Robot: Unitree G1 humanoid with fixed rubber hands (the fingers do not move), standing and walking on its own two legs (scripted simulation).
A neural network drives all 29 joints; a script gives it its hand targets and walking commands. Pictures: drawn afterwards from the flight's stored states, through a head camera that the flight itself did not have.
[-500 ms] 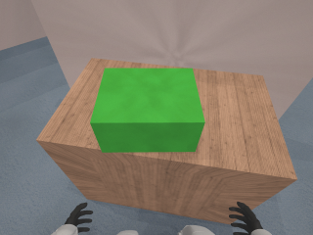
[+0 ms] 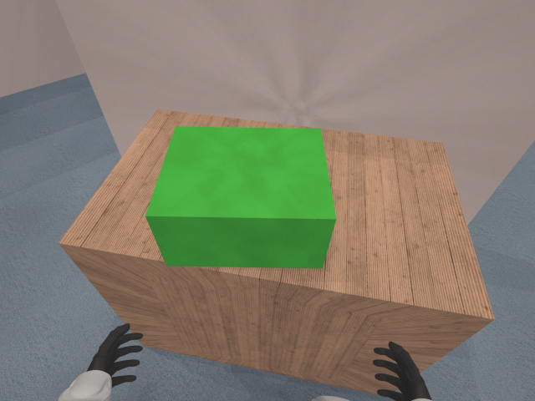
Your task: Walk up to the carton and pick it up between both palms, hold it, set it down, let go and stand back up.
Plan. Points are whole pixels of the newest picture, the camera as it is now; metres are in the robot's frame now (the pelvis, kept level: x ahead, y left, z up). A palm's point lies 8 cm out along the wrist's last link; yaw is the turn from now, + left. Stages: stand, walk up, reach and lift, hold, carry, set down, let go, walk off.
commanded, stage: reach and lift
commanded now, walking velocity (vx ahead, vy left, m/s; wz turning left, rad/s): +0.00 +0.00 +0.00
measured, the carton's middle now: (246, 195) +0.49 +0.08 -0.02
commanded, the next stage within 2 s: none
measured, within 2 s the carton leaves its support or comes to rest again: neither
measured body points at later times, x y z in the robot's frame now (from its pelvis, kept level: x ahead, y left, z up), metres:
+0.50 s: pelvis +0.04 +0.03 +0.01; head +0.03 +0.05 +0.46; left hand +0.22 +0.30 -0.04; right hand +0.21 -0.17 -0.05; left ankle +0.00 +0.15 -0.73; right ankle +0.07 -0.06 -0.73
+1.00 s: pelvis +0.04 +0.07 +0.01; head +0.03 +0.08 +0.46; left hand +0.24 +0.32 -0.01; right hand +0.23 -0.18 -0.02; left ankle +0.00 +0.15 -0.73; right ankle +0.07 -0.06 -0.73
